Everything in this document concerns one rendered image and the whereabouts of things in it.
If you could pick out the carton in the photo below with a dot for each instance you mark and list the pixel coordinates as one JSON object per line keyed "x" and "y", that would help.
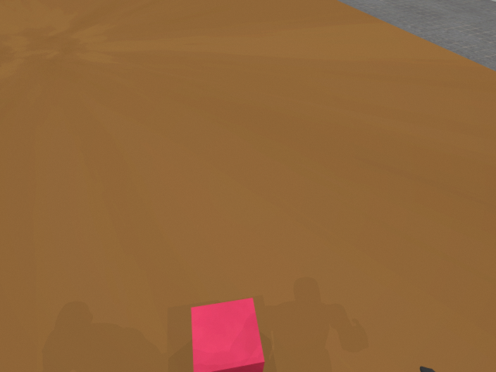
{"x": 226, "y": 338}

